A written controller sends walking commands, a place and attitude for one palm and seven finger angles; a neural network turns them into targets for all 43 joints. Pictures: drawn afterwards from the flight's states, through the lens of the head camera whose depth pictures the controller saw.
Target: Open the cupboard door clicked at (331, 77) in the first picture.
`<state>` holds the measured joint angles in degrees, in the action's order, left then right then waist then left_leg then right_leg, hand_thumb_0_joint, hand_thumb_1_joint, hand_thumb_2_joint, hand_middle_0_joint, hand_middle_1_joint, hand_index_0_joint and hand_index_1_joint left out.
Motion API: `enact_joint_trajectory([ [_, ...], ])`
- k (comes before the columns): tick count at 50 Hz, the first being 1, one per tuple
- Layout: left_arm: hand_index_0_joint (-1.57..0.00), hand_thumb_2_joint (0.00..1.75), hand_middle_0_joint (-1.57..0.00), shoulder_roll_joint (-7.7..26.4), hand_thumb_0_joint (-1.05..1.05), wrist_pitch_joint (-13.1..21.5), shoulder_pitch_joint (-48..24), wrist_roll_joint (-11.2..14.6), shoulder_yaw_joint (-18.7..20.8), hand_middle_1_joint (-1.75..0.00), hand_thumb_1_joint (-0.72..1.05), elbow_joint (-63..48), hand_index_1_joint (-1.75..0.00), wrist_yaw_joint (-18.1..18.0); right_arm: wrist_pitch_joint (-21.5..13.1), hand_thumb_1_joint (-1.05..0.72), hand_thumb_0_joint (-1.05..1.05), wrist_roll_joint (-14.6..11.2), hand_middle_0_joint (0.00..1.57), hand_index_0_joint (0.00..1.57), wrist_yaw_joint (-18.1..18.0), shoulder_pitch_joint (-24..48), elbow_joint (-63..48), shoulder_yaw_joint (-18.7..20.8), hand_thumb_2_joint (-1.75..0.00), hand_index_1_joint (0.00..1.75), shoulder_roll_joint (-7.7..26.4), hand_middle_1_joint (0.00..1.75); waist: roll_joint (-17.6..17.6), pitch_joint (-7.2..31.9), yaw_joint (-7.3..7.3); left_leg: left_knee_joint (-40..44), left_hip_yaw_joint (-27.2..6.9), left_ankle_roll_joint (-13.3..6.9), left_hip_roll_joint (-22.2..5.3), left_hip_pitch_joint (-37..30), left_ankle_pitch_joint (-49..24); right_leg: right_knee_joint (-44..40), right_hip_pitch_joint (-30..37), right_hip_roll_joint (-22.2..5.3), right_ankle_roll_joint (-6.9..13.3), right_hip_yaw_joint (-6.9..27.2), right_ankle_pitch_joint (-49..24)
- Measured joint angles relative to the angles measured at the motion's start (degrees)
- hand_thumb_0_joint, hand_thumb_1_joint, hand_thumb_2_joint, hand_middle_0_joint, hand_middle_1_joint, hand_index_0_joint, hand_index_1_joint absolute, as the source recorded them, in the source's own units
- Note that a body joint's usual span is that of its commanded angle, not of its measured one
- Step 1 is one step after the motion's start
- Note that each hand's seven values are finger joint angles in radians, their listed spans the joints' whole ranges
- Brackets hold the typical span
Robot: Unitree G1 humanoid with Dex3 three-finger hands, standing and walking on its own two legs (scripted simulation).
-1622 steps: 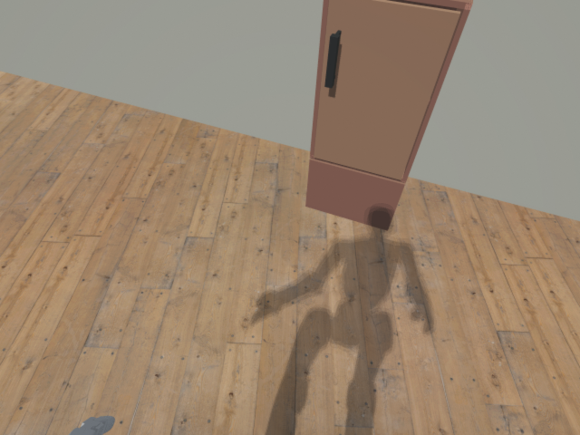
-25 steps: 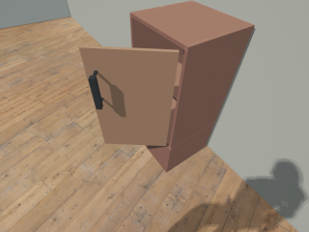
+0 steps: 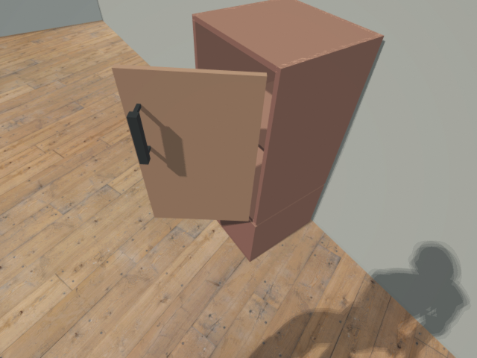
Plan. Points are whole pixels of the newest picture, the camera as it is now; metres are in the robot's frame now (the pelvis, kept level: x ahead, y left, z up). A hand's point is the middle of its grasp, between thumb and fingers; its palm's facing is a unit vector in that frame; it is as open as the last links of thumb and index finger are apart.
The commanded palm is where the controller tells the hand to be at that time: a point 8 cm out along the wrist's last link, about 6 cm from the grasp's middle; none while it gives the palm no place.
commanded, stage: shuffle to correct the standing spot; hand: left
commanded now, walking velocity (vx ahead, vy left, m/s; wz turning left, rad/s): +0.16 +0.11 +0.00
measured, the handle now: (141, 134) +0.64 +0.30 -0.02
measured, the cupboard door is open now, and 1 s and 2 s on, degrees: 53 53 53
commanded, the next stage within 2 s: come to a stop and stand still in 0.54 s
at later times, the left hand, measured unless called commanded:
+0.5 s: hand out of the picture +0.07 +0.20 -0.18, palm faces +0.03 -0.99 -0.16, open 7.4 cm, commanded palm none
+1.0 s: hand out of the picture +0.13 +0.26 -0.18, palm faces +0.04 -0.98 -0.19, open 7.4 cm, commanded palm none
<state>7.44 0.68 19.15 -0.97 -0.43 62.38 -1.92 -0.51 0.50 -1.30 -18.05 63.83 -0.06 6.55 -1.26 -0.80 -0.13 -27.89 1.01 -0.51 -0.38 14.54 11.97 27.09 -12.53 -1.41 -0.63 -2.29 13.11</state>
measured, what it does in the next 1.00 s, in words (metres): walks ahead: right foot, then left foot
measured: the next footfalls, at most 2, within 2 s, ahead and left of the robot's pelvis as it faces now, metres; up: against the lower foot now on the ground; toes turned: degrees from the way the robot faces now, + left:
right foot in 0.54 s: +0.13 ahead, -0.08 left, +0.00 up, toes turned -7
left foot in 0.78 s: +0.21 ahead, +0.21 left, +0.00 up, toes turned +5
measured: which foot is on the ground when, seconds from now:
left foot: down 0.00-0.54, up 0.56-0.76, down 0.78-1.00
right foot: down 0.00-0.30, up 0.32-0.52, down 0.54-0.78, up 0.80-1.00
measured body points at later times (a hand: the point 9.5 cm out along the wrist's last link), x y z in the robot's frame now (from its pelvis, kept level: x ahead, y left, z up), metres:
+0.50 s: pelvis +0.06 +0.03 +0.00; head +0.07 +0.04 +0.45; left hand +0.07 +0.25 -0.16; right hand +0.02 -0.18 -0.16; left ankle +0.03 +0.11 -0.74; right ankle +0.07 -0.07 -0.72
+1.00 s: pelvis +0.12 +0.08 +0.00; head +0.15 +0.09 +0.44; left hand +0.13 +0.31 -0.17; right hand +0.18 -0.15 -0.15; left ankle +0.17 +0.21 -0.74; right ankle +0.09 -0.02 -0.71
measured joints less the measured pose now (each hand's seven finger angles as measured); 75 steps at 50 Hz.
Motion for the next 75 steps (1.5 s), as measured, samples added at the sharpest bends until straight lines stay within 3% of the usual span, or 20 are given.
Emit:
enact_joint_trajectory([
  [10, -0.2, 0.9, -0.2, 0.15, 0.0, -0.27, 2.24, -0.34, 1.52, -0.3, 0.9, -1.16, -0.3, 0.41, 0.89, -0.91, 0.0, 0.64, 0.2, 0.2, 0.66, -2.49, -0.93, 0.53, -0.9, 0.3, 0.62, 0.3, 0.29, 1.08, -0.66, -5.8, -0.49, -0.67, -0.08, 2.19, 5.93, 2.76, -0.56, -0.09, 0.21, -0.71, 2.9],
  [14, -0.2, 0.9, -0.2, 0.57, 0.0, -0.64, 3.71, -0.5, 2.36, -0.3, 0.9, -1.07, -0.3, 0.45, 0.41, -0.91, 0.0, 0.67, 0.2, 0.19, 0.72, -3.52, -1.5, 0.83, -0.9, 0.3, 1.03, 0.3, -0.92, 1.21, -0.96, -6.28, 0.64, -1.22, 0.47, 1.18, 4.81, 4.53, 0.0, -1.15, -0.28, -0.32, 5.02],
  [18, -0.19, 0.9, -0.2, 0.91, 0.01, -1.34, 3.8, -0.85, 2.56, -0.3, 0.91, -0.52, -0.3, 0.76, -1.09, -0.91, 0.0, 0.73, 0.2, 0.19, 0.22, -4.23, -2.71, 0.82, -0.9, 0.3, 1.01, 0.3, -1.51, 1.22, -0.59, -4.9, 2.34, -2.8, 1.45, -0.4, 6.43, 14.22, -3.75, -1.66, 2.14, -0.14, 12.59],
  [21, -0.19, 0.9, -0.2, 0.97, 0.01, -0.88, 2.06, -0.74, 2.54, -0.3, 0.91, -0.84, -0.3, 1.14, -1.85, -0.91, 0.0, 0.84, 0.2, 0.19, -0.04, -4.52, -3.07, 0.49, -0.9, 0.3, 0.52, 0.3, -0.85, 0.43, 0.25, -1.67, 2.77, -3.33, 1.7, -2.29, 5.36, 20.32, -7.51, -1.19, 2.86, -1.68, 14.45],
  [25, -0.19, 0.9, -0.2, 0.59, 0.01, 0.25, -0.88, -0.84, 2.46, -0.3, 0.92, -2.43, -0.3, 0.98, -1.78, -0.91, 0.0, 0.62, 0.2, 0.19, -0.06, -5.24, -2.37, -0.07, -0.9, 0.3, 0.02, 0.3, 0.49, -0.35, 0.29, -0.17, 2.78, -3.25, 2.18, -4.05, 5.55, 10.59, -6.04, -0.69, 2.48, -4.0, 8.12],
  [27, -0.19, 0.9, -0.2, 1.25, 0.02, 1.35, -1.32, -0.82, 2.74, -0.3, 0.93, -3.35, -0.3, 0.8, -1.59, -0.91, 0.0, 0.21, 0.2, 0.2, 0.1, -5.97, -2.16, -0.18, -0.9, 0.3, -0.39, 0.3, 0.02, -0.33, -0.24, -3.7, 3.3, -3.02, 3.08, -3.16, 8.17, 4.69, -3.96, -1.38, 3.16, -3.55, 2.78],
  [30, -0.2, 0.9, -0.2, 0.73, 0.02, 2.19, -2.08, -0.59, 3.02, -0.3, 0.93, -3.6, -0.3, 0.52, 0.01, -0.91, 0.0, 0.48, 0.2, 0.2, 0.57, -5.04, -1.15, 0.46, -0.9, 0.3, 0.21, 0.3, 2.15, -0.57, -0.44, -18.37, 2.87, -1.77, 1.87, 2.48, 16.07, 6.48, -2.78, -1.54, 1.98, -5.38, 3.86],
  [33, -0.2, 0.9, -0.2, 0.55, 0.01, 2.29, -1.06, -0.72, 3.28, -0.3, 0.93, -3.66, -0.3, 0.01, 1.2, -0.91, 0.01, 0.66, 0.2, 0.2, 1.43, -2.69, -1.5, 1.14, -0.9, 0.3, 0.84, 0.3, 1.88, -0.16, -0.84, -26.98, 2.79, -0.86, 0.12, 8.59, 14.48, 3.18, 0.07, -2.27, 0.76, -5.9, 3.76],
  [37, -0.2, 0.9, -0.2, 1.03, 0.01, 0.78, 0.28, -0.99, 3.32, -0.3, 0.92, -2.59, -0.3, 0.17, 0.55, -0.93, 0.02, 0.61, 0.21, 0.2, 1.28, 0.26, -4.07, 1.74, -0.9, 0.3, 1.93, 0.3, -0.48, -0.18, -0.84, -13.73, 2.99, 0.5, -2.13, 8.05, 5.35, 2.45, 1.58, -4.38, -1.15, -4.63, 4.13],
  [39, -0.2, 0.9, -0.2, 0.65, 0.01, -0.28, 0.97, -0.66, 2.94, -0.3, 0.91, -2.42, -0.3, 0.38, -0.93, -0.93, 0.02, 0.57, 0.2, 0.2, 0.97, 0.5, -5.65, 1.83, -0.9, 0.3, 3.55, 0.3, 0.8, -0.25, -0.92, -5.88, 1.81, 0.61, -3.86, 5.63, -1.28, 6.45, 0.47, -4.0, -1.81, -4.24, 6.79],
  [43, -0.19, 0.9, -0.2, 2.22, 0.01, -2.05, -0.34, -0.18, 2.91, -0.3, 0.91, -1.31, -0.3, 0.12, -1.01, -0.93, 0.01, 0.87, 0.2, 0.19, -0.27, 2.92, -5.4, 1.4, -0.9, 0.3, 2.13, 0.3, -2.12, -0.7, -0.66, -7.42, 3.27, 0.18, -2.09, 5.44, 2.59, 14.51, -2.72, -3.27, -0.24, -0.5, 14.65],
  [49, -0.19, 0.9, -0.2, 2.42, 0.01, -2.68, -3.23, -0.19, 2.96, -0.3, 0.91, -3.13, -0.3, 0.73, -0.14, -0.94, 0.01, 1.05, 0.21, 0.2, -1.28, 6.94, -6.26, 1.79, -0.9, 0.3, 1.55, 0.3, -0.92, -2.12, -0.29, -2.05, 4.17, 0.02, -2.41, 4.18, -0.7, 18.59, -6.64, 0.39, 0.03, -1.42, 15.66],
  [52, -0.19, 0.9, -0.2, 2.18, 0.01, -2.72, -4.43, -0.28, 3.15, -0.3, 0.91, -4.58, -0.3, 0.94, 0.29, -0.93, 0.01, 1.07, 0.21, 0.2, -1.26, 7.95, -6.83, 2.28, -0.9, 0.3, 2.1, 0.3, 0.41, -2.45, 0.01, -1.6, 4.46, 0.58, -2.98, 4.61, -1.49, 14.4, -6.03, 1.35, 0.25, -1.99, 12.44],
  [54, -0.19, 0.9, -0.2, 2.16, 0.0, -2.13, -4.54, -0.47, 3.17, -0.3, 0.91, -5.65, -0.3, 0.95, 0.72, -0.92, 0.0, 0.85, 0.21, 0.2, -1.07, 7.81, -7.03, 2.61, -0.9, 0.3, 2.51, 0.3, 0.82, -2.1, -0.08, -3.33, 4.64, 1.2, -3.05, 5.71, -0.99, 6.99, -3.54, 1.28, 0.58, -1.85, 5.89],
  [58, -0.19, 0.9, -0.2, 1.38, 0.0, -1.35, -4.72, -0.87, 2.43, -0.3, 0.91, -5.98, -0.3, 0.53, 2.7, -0.91, 0.0, 0.38, 0.21, 0.2, -0.62, 7.03, -5.86, 3.06, -0.9, 0.3, 2.96, 0.3, 2.49, -1.44, 0.16, -12.52, 1.49, 0.72, -2.66, 8.32, 10.11, 5.96, -2.77, 2.45, 4.41, -3.28, 4.49],
  [62, -0.19, 0.9, -0.2, 1.28, 0.01, -0.85, -4.27, -0.75, 2.19, -0.3, 0.92, -5.26, -0.3, -0.09, 3.02, -0.92, 0.0, 0.23, 0.2, 0.2, -0.51, 5.65, -4.03, 2.97, -0.9, 0.3, 2.5, 0.3, 2.1, -0.47, 0.02, -18.68, 0.64, 0.84, -1.69, 7.47, 12.39, 2.66, -1.24, 3.22, 5.42, -3.82, 2.83],
  [67, -0.2, 0.9, -0.2, 1.57, 0.01, -0.63, -3.36, -0.09, 1.9, -0.3, 0.93, -3.63, -0.3, 0.0, 1.62, -0.93, 0.0, 0.21, 0.2, 0.19, -0.84, 3.18, -2.23, 1.94, -0.9, 0.3, 1.86, 0.3, 1.71, 0.39, 0.17, -2.9, 0.84, 0.53, -1.85, -1.4, 5.59, 2.01, -1.33, 4.75, 5.46, -4.59, 2.25],
  [70, -0.2, 0.9, -0.2, 2.1, 0.01, -0.82, -3.81, 0.3, 1.86, -0.3, 0.94, -1.59, -0.3, -0.03, 0.9, -0.93, 0.01, 0.35, 0.2, 0.19, -1.19, 2.32, -0.13, 0.89, -0.9, 0.3, 0.51, 0.3, -0.4, -0.31, -0.46, -0.51, 1.33, 0.66, -1.16, -2.9, 3.91, -0.26, 0.15, 4.18, 5.2, -4.09, 0.83],
  [75, -0.19, 0.9, -0.2, 1.34, 0.01, -0.53, -2.8, 0.54, 0.91, -0.3, 0.93, 0.87, -0.3, 0.42, 0.48, -0.92, 0.01, 0.18, 0.2, 0.19, -1.12, 0.76, 1.52, -0.27, -0.9, 0.3, -0.53, 0.3, -0.47, -0.44, -0.83, 3.5, 1.51, 0.75, -0.73, -4.74, 1.42, -4.08, 1.92, 4.0, 5.09, -3.88, -1.54],
])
